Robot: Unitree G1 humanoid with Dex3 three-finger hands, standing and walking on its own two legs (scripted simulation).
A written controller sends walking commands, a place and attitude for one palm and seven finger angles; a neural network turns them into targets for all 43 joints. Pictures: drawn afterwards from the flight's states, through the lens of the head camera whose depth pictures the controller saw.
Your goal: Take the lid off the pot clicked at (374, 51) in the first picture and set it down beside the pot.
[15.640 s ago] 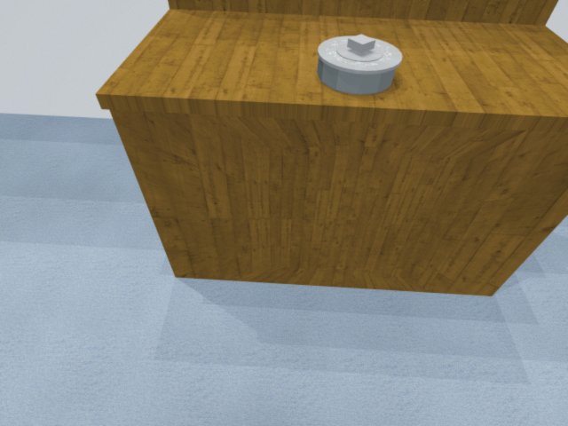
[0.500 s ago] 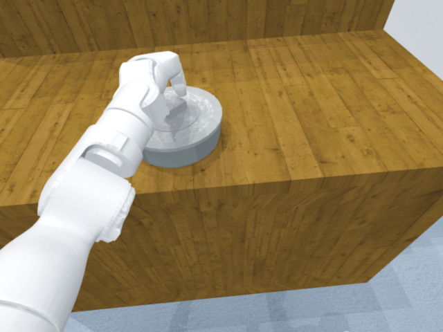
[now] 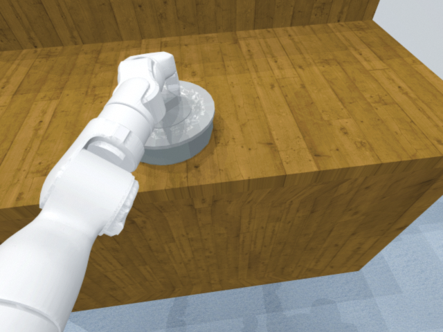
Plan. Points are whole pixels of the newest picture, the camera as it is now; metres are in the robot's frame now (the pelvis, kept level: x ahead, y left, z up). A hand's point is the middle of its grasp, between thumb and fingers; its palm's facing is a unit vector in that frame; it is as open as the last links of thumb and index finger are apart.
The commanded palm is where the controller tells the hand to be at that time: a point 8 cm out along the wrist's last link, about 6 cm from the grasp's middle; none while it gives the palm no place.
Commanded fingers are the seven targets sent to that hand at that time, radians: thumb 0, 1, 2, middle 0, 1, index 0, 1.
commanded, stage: lower the open fingers around the knob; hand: left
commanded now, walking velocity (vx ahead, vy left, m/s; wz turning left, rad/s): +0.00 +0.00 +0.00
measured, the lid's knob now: (161, 101) +0.52 +0.09 +0.15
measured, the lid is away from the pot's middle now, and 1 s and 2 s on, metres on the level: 0.00 0.00 0.00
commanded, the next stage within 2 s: close the fingers and squeeze the knob in 0.14 s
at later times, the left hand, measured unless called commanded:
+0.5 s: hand (162, 104) +0.47 +0.08 +0.18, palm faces -0.36 -0.07 -0.93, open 10.0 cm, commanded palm +0.47 +0.08 +0.22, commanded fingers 0.00 -0.01 1.03 -0.55 -0.84 -0.55 -0.84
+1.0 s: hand (159, 105) +0.47 +0.09 +0.17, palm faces -0.35 -0.07 -0.94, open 8.1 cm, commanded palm +0.47 +0.08 +0.22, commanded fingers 0.00 0.30 0.85 -0.69 -1.03 -0.69 -1.03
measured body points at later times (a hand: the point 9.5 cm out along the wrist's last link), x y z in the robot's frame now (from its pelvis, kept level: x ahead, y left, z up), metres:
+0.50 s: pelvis +0.00 +0.00 +0.00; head +0.02 -0.03 +0.45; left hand +0.49 +0.08 +0.23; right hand +0.08 -0.26 -0.14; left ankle -0.02 +0.07 -0.74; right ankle -0.01 -0.12 -0.74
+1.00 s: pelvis +0.01 -0.01 +0.00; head +0.02 -0.04 +0.45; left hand +0.49 +0.09 +0.23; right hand +0.08 -0.26 -0.14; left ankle -0.02 +0.07 -0.74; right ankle -0.01 -0.12 -0.74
